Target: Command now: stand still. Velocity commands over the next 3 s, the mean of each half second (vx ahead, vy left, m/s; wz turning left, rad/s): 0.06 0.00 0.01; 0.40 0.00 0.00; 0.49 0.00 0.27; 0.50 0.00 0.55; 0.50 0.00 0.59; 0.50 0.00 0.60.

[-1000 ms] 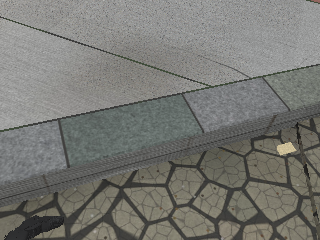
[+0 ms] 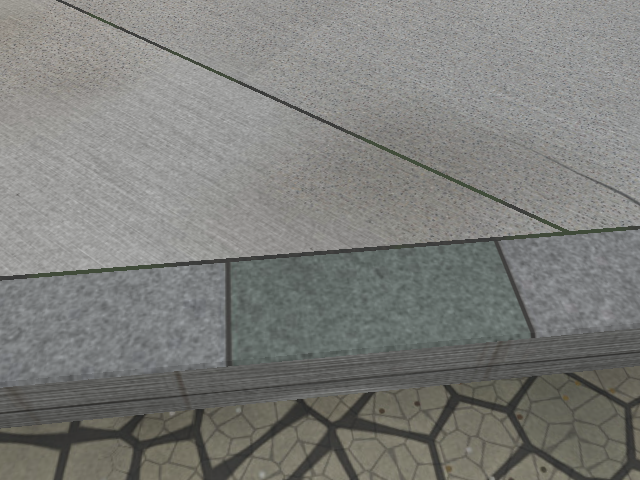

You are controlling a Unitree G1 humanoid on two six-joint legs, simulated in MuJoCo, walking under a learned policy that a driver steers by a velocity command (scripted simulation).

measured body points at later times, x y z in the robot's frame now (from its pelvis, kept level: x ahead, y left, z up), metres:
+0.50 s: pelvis +0.02 +0.00 +0.00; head +0.02 +0.01 +0.45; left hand +0.05 +0.26 -0.15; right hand +0.06 -0.26 -0.14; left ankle -0.01 +0.12 -0.73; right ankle +0.01 -0.11 -0.73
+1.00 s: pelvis +0.23 -0.02 -0.02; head +0.26 -0.02 +0.43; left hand +0.48 +0.21 -0.09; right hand +0.13 -0.28 -0.15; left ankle +0.01 +0.12 -0.72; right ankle +0.36 -0.12 -0.74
